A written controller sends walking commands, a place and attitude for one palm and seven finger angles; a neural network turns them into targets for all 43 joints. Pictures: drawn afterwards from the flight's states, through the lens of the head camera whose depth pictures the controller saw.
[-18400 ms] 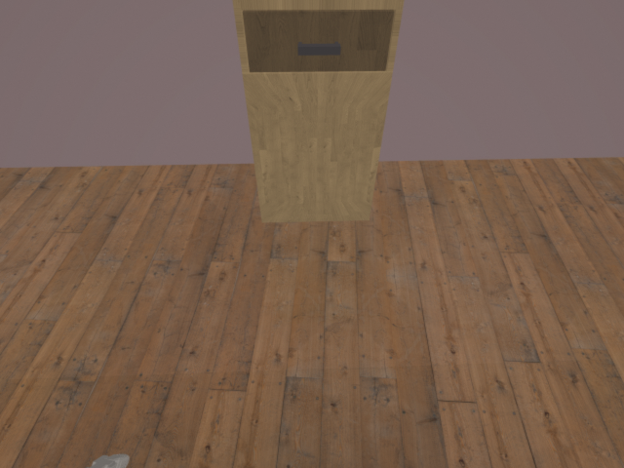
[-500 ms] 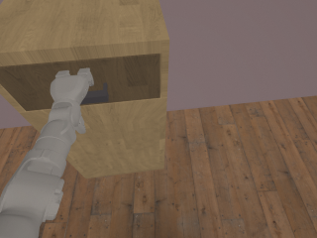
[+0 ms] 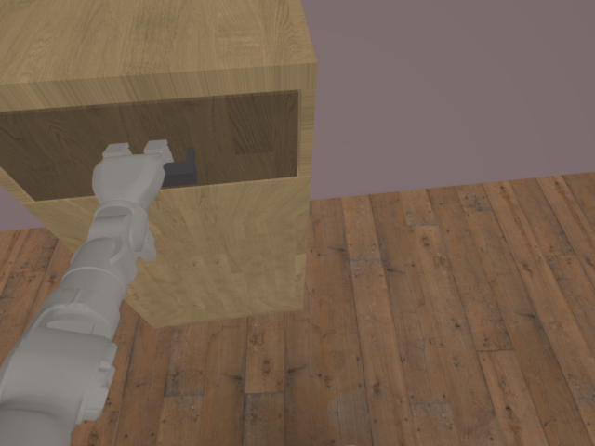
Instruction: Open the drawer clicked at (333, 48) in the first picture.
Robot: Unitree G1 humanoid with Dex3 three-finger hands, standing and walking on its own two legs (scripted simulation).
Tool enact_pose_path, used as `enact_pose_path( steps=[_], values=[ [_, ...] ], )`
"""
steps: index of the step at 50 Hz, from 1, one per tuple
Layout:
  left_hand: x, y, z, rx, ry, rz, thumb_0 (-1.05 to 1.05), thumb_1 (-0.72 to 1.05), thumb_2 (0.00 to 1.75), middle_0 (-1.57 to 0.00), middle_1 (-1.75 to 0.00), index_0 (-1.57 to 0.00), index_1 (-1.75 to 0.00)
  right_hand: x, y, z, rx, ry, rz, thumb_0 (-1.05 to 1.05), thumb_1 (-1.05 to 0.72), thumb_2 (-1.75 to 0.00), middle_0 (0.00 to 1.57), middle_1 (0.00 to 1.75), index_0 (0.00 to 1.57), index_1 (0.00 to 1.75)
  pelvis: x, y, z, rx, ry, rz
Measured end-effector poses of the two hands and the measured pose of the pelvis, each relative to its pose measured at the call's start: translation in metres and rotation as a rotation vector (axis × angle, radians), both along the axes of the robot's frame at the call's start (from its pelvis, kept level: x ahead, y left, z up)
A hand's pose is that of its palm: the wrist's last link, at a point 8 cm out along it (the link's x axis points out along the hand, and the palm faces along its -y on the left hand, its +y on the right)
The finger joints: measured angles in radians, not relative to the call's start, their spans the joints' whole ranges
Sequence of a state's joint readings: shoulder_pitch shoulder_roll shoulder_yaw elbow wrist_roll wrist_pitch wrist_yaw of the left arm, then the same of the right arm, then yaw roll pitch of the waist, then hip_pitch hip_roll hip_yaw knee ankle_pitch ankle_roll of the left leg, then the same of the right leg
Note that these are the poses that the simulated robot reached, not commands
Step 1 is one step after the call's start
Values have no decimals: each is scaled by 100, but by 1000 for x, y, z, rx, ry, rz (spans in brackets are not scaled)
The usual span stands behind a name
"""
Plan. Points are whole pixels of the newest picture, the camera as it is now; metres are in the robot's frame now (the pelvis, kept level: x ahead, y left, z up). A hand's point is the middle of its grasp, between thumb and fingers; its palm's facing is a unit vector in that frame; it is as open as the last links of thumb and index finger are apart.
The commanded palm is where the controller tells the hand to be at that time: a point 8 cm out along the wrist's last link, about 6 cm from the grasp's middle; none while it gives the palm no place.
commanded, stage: lower the fingers behind the handle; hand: left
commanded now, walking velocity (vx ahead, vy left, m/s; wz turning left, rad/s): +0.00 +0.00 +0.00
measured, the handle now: (151, 166) +0.51 +0.22 +0.05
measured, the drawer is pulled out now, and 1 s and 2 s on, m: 0.00 0.00 0.05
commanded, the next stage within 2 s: close the thumb around the handle in 0.56 s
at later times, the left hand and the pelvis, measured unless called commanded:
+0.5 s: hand (145, 200) +0.46 +0.23 +0.03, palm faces -0.06 -0.01 -1.00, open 13.8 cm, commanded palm +0.44 +0.23 +0.08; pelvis +0.00 +0.00 +0.00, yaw +0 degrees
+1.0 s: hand (145, 200) +0.46 +0.23 +0.03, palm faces -0.04 -0.03 -1.00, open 10.6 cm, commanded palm +0.43 +0.23 +0.08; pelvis +0.00 +0.00 +0.00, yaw -1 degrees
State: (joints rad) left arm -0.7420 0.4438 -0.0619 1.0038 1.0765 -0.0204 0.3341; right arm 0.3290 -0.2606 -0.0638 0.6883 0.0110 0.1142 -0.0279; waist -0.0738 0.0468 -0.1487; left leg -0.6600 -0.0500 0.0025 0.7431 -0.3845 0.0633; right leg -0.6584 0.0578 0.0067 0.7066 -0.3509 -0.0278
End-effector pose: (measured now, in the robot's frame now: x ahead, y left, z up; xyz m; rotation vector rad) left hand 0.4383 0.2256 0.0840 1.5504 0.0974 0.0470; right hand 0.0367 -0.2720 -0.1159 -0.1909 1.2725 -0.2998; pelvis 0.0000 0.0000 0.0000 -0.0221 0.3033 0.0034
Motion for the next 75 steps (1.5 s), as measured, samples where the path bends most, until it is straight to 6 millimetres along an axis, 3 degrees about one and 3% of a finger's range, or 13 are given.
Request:
enact_pose_path(
  steps=[25,38,46,64,75],
  values=[
    [4,-2,0,14,28,21,0,-49,30,-31,-122,-32,-122,-17,1,-2,7,13,-24,1,-90,-90,20,30,20,30,-4,-4,-2,0,7,-7],
    [4,-1,-1,6,8,12,0,-46,31,-32,-123,-33,-122,-13,2,-1,5,7,-27,1,-91,-90,20,30,20,30,-1,-1,-2,-1,8,-13],
    [4,-1,-1,-1,5,12,0,-19,43,-32,-125,-34,-124,-6,7,-1,11,-6,-21,1,-90,-90,20,30,20,30,0,2,-1,-3,6,-15],
    [5,0,0,-3,-5,6,0,70,81,-36,-132,-40,-133,-2,13,-1,16,-5,-19,1,-90,-90,20,30,20,30,3,7,-1,-6,3,-18],
    [5,0,-1,0,-2,9,0,70,81,-35,-133,-39,-135,-5,12,1,11,0,-23,1,-90,-90,20,30,20,30,2,7,0,-7,1,-17]
  ],
)
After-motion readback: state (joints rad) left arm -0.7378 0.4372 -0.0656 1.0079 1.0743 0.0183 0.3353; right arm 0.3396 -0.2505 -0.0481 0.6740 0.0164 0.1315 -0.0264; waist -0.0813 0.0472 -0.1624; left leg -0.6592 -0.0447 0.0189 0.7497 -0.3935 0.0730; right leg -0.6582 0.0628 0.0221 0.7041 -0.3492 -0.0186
